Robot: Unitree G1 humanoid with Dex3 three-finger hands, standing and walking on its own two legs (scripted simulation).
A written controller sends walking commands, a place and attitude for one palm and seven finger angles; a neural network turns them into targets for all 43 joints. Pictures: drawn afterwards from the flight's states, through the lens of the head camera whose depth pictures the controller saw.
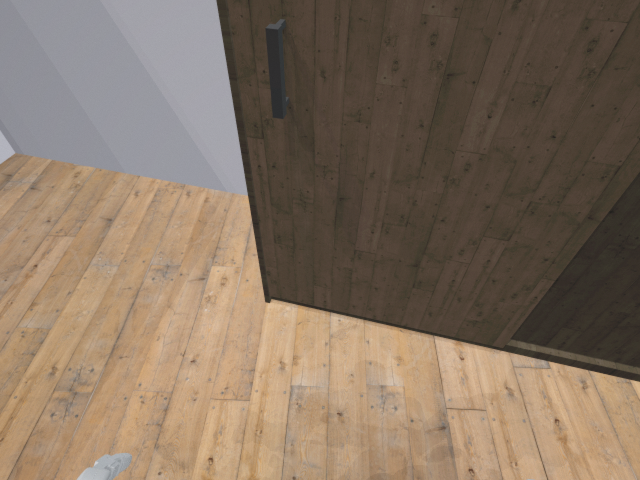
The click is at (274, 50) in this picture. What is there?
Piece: wardrobe's sliding door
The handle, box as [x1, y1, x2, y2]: [265, 19, 288, 118]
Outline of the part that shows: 280,19 275,24 269,24 265,29 273,117 283,118 286,113 285,107 288,103 288,97 285,96 281,35 281,30 285,26 284,19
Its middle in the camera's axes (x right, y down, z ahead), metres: -0.08 -0.33 +0.75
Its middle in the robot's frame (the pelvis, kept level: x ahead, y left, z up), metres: +0.80 +0.12 +0.14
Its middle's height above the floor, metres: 0.91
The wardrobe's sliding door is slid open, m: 0.00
